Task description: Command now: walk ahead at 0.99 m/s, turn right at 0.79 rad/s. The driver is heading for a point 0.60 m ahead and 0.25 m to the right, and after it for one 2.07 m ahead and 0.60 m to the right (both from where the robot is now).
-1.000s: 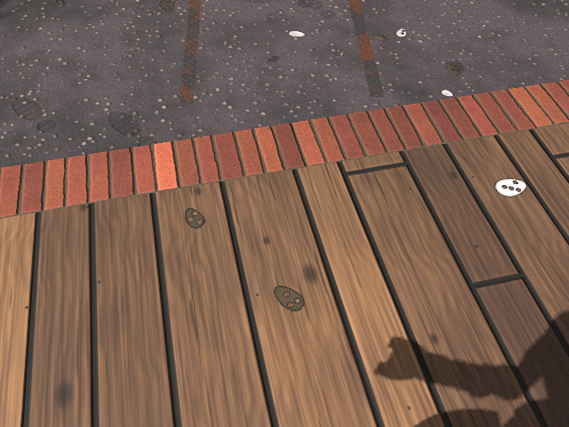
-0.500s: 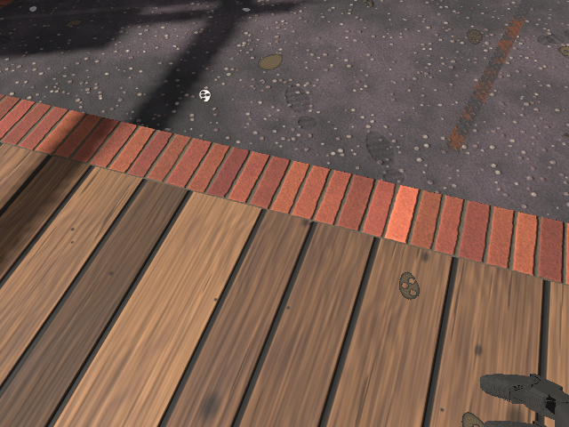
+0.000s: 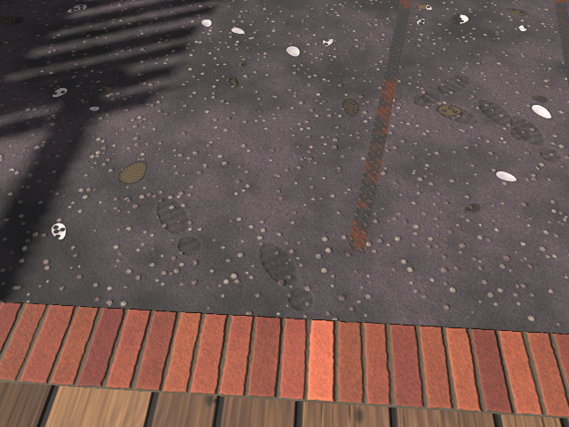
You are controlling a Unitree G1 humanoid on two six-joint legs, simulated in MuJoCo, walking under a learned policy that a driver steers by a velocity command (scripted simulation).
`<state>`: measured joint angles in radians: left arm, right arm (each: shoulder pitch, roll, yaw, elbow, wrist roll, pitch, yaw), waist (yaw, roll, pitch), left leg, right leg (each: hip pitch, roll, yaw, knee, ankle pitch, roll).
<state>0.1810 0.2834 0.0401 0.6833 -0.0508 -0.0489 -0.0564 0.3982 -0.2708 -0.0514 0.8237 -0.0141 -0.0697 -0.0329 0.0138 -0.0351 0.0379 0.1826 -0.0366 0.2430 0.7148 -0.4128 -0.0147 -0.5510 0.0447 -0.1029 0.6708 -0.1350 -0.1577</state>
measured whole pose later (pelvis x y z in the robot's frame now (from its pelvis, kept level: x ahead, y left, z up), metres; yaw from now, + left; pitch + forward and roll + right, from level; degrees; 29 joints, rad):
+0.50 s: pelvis +0.44 +0.01 +0.02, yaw -30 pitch +1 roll +3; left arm 0.34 0.31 0.06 0.72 -0.05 -0.02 0.01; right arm 0.12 -0.28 -0.05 0.57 0.01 -0.13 0.01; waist 0.03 -0.03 0.04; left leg -0.42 -0.05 -0.04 0.60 -0.20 -0.04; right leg -0.30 0.07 0.16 1.30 -0.42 -0.07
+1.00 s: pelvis +0.76 -0.25 +0.01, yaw -38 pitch +0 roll -3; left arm 0.11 0.22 0.04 0.66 0.00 -0.12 -0.07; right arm 0.40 -0.26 -0.01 0.88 0.05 -0.06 0.02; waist -0.03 0.07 0.09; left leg -0.17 0.10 -0.09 1.19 -0.42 0.04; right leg -0.46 -0.01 -0.08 0.73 -0.18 -0.11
